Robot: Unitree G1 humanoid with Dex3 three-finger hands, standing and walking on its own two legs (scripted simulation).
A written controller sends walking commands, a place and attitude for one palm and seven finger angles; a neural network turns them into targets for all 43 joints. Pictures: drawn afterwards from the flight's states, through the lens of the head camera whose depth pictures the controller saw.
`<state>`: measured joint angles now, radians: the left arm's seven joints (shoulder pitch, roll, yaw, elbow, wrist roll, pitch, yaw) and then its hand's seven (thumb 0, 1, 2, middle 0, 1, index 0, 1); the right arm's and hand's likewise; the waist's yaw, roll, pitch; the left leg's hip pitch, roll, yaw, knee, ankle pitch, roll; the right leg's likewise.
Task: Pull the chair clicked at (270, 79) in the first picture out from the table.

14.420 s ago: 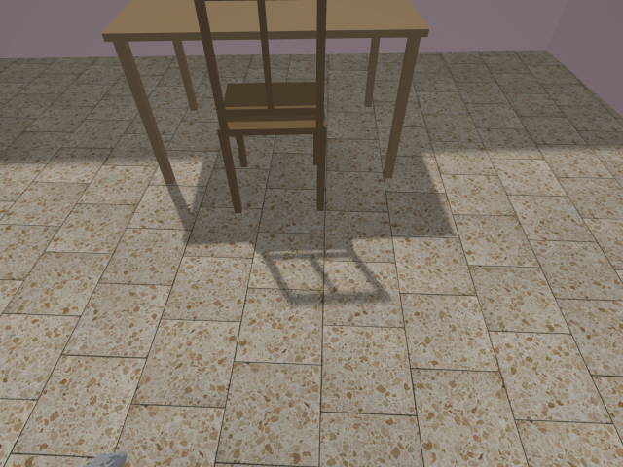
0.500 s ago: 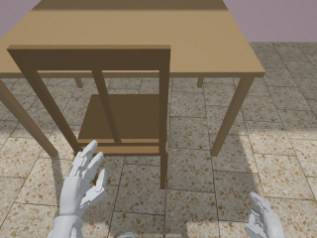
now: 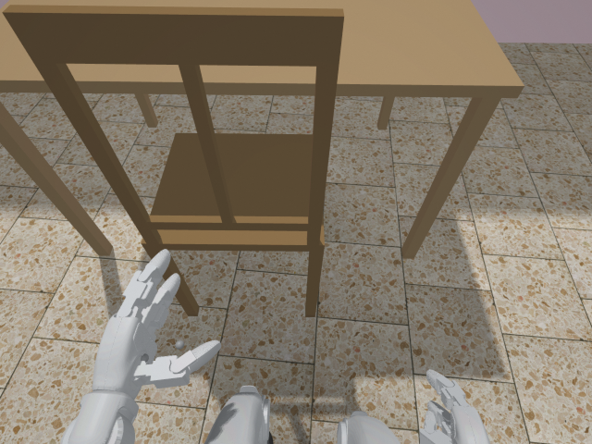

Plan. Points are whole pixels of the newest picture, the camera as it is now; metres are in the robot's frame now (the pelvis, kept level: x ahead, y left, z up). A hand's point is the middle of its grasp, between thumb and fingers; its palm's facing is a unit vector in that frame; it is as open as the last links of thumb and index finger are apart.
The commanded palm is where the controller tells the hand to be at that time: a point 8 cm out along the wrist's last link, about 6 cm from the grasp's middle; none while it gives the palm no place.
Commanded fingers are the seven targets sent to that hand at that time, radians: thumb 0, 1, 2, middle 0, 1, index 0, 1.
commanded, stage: raise the hand toward the chair's back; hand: left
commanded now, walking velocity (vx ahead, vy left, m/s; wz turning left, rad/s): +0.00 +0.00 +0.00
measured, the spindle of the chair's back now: (212, 158) +0.55 +0.17 +0.03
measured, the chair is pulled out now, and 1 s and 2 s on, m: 0.00 0.00 0.00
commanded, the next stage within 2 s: aim the fingers beside a spindle in 1.30 s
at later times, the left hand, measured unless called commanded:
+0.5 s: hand (142, 325) +0.25 +0.20 +0.05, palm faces +0.05 -1.00 -0.04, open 16.4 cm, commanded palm +0.23 +0.26 +0.06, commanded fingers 0.00 -0.50 0.30 -0.06 -0.08 -0.06 -0.08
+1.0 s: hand (136, 302) +0.27 +0.21 +0.06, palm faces +0.04 -1.00 -0.05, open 16.9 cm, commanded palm +0.25 +0.27 +0.06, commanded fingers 0.00 -0.50 0.30 -0.06 -0.08 -0.06 -0.08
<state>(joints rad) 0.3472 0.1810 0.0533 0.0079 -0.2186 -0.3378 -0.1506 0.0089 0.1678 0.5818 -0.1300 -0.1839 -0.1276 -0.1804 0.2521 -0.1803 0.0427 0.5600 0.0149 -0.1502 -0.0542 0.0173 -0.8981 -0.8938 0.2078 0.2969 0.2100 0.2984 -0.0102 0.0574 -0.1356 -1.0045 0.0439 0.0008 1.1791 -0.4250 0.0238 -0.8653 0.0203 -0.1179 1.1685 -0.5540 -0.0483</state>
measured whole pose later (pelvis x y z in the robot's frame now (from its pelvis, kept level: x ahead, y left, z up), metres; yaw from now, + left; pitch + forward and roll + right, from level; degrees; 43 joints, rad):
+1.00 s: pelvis +0.03 +0.01 +0.02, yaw +0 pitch +14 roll -3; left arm 0.28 0.25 0.21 0.13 -0.28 -0.40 -0.24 -0.01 -0.50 0.30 -0.06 -0.08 -0.06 -0.08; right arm 0.25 -0.26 0.00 0.57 0.03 -0.17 -0.06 0.02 -0.90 -0.89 0.20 0.30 0.21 0.30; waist -0.03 0.05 -0.14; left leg -0.90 0.03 0.01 1.08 -0.43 0.03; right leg -0.76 0.02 -0.10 1.05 -0.54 -0.03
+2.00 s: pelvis +0.02 +0.00 +0.01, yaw +0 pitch +17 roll -2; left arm 0.06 0.22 0.18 0.30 -0.24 -0.44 -0.19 -0.01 -0.50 0.30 -0.06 -0.08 -0.06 -0.08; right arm 0.23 -0.26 0.01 0.58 0.02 -0.14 -0.04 0.01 -0.90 -0.89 0.20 0.30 0.21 0.30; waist -0.04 0.04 -0.14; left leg -1.01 0.04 0.02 1.15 -0.45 0.03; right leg -0.87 0.02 -0.10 1.14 -0.57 -0.04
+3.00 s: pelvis +0.02 +0.00 -0.02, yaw -2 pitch +22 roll -2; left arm -0.30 0.20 0.17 0.60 -0.15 -0.49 -0.05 -0.01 -0.50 0.30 -0.06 -0.08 -0.06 -0.08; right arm 0.25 -0.25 0.00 0.60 -0.01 0.00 0.01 0.01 -0.90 -0.89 0.20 0.30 0.21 0.30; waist -0.07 0.04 -0.17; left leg -1.18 0.05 0.04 1.27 -0.48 0.03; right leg -1.06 0.02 -0.08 1.27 -0.61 -0.04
